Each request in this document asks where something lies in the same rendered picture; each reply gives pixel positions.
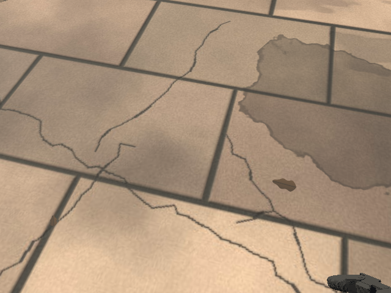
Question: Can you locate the right robot hand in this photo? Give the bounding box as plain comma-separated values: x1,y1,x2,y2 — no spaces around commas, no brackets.
327,273,391,293

